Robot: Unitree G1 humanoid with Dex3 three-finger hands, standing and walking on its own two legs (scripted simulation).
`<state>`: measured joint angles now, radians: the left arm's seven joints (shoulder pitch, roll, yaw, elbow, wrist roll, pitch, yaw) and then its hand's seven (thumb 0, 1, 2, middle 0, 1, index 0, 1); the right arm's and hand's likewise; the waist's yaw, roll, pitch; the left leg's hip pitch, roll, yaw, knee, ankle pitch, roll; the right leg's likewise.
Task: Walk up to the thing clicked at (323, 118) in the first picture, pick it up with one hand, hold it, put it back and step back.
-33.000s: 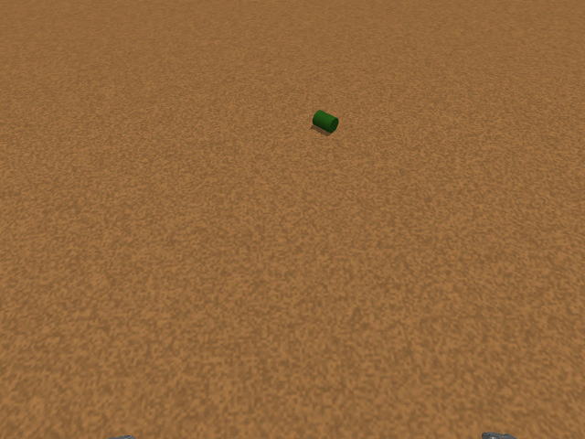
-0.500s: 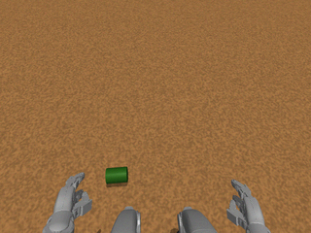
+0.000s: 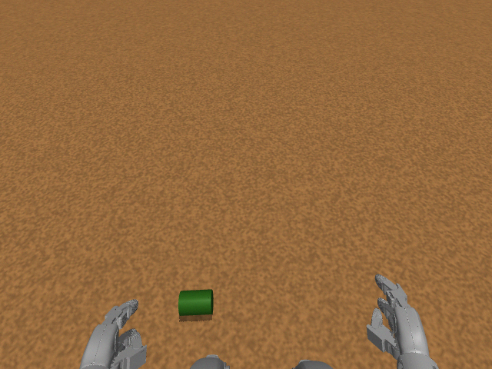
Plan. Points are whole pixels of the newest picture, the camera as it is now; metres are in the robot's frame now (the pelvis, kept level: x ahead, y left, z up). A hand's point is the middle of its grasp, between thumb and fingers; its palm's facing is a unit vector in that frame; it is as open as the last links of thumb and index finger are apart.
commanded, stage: home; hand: left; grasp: from above
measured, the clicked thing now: (196, 302) +0.44 +0.20 -0.67
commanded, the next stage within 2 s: stand in 1.68 s
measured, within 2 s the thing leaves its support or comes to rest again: neither
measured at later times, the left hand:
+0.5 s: hand (147, 353) +0.16 +0.17 -0.05, palm faces +0.04 -0.98 -0.21, open 7.4 cm
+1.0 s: hand (146, 348) +0.17 +0.18 -0.04, palm faces +0.04 -0.98 -0.21, open 7.4 cm
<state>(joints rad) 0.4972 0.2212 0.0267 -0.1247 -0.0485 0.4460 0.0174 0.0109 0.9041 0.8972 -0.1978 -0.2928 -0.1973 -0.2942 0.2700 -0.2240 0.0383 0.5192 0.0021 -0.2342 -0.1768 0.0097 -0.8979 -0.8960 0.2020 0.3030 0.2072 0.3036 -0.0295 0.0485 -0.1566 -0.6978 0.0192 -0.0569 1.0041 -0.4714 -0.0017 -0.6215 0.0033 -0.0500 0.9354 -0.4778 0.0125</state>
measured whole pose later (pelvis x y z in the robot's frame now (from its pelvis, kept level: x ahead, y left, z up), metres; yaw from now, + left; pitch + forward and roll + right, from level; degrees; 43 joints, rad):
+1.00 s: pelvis +0.00 +0.00 +0.00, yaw +0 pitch +10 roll -3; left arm 0.50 0.23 0.02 -0.14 -0.05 0.44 0.02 0.01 0.90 0.90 -0.20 -0.29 -0.20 -0.29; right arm 0.29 -0.22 0.03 0.55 0.00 -0.24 -0.18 0.01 -0.90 -0.90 0.20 0.30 0.21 0.30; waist -0.03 0.05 -0.15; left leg -0.70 0.02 -0.05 1.01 -0.48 0.00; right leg -0.63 0.01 -0.04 0.94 -0.49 0.01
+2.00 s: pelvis -0.01 +0.00 +0.02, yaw -1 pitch +1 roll +0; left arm 0.22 0.29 0.02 0.60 0.05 0.08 0.03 0.01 0.90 0.90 -0.20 -0.29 -0.20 -0.30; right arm 0.18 -0.29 -0.03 0.83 -0.06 -0.05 -0.01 0.01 -0.90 -0.90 0.20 0.30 0.21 0.30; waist 0.03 -0.01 0.02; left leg -0.44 -0.01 -0.01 0.81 -0.38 0.01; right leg -0.41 -0.03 0.00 0.81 -0.42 0.02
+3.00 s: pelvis -0.01 +0.00 +0.07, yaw -1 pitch -4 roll +0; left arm 0.13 0.29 0.03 1.15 0.03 0.00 0.02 0.00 0.90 0.90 -0.20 -0.30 -0.20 -0.30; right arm 0.14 -0.32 -0.02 1.14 -0.02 0.00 -0.01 0.00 -0.90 -0.90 0.20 0.30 0.21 0.30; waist 0.01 0.01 0.07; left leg -0.12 0.00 0.00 0.36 -0.17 0.00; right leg -0.09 -0.02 0.00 0.34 -0.19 0.02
